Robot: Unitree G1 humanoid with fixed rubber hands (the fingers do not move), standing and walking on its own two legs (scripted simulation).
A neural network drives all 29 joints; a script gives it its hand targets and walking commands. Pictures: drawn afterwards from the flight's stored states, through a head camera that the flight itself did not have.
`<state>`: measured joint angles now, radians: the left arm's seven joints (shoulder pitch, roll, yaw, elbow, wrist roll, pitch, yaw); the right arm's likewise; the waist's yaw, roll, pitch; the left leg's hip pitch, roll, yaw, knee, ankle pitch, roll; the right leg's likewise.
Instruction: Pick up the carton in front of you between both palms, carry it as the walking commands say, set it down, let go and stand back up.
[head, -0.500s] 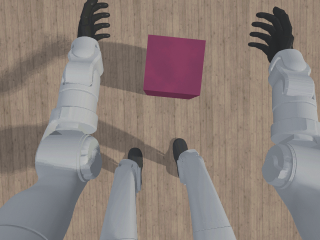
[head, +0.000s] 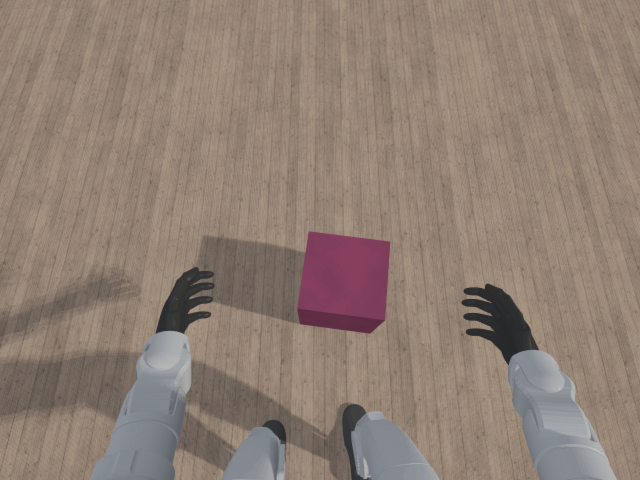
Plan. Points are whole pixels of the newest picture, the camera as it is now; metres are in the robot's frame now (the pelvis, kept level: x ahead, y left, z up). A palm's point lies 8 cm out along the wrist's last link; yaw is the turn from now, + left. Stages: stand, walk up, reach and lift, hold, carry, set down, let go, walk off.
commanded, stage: let go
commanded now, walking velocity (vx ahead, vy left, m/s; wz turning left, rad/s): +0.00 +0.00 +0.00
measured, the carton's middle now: (341, 286) +0.47 -0.08 -0.62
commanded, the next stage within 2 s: stand in 0.78 s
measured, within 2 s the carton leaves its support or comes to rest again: neither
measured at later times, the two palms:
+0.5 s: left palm (75, 429) +0.19 +0.27 -0.04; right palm (502, 397) +0.19 -0.20 -0.04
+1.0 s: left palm (57, 457) +0.16 +0.29 -0.05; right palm (562, 410) +0.17 -0.27 -0.06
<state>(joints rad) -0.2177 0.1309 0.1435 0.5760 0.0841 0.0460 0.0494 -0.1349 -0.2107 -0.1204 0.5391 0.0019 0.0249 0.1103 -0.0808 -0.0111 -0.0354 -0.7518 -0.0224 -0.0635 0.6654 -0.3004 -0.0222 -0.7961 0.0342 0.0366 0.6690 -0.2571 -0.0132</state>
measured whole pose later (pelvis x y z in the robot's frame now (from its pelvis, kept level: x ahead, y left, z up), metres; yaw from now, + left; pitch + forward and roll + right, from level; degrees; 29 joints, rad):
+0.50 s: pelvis +0.03 +0.04 +0.03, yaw -1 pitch -3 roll -1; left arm 0.23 0.21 0.04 0.43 -0.01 0.10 -0.06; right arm 0.21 -0.21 -0.05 0.43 -0.02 0.11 0.08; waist 0.00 0.02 0.08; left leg -0.10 -0.04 -0.04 0.44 -0.30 0.03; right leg -0.13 0.00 0.07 0.42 -0.24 0.03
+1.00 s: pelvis +0.03 +0.01 +0.02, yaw +0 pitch +0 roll +0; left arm 0.20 0.31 0.05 0.68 0.05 0.02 0.01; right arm 0.21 -0.33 -0.05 0.62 -0.04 0.04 0.00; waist 0.00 0.04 0.01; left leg -0.19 -0.01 -0.07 0.53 -0.34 -0.01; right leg -0.23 0.04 0.03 0.52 -0.30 -0.01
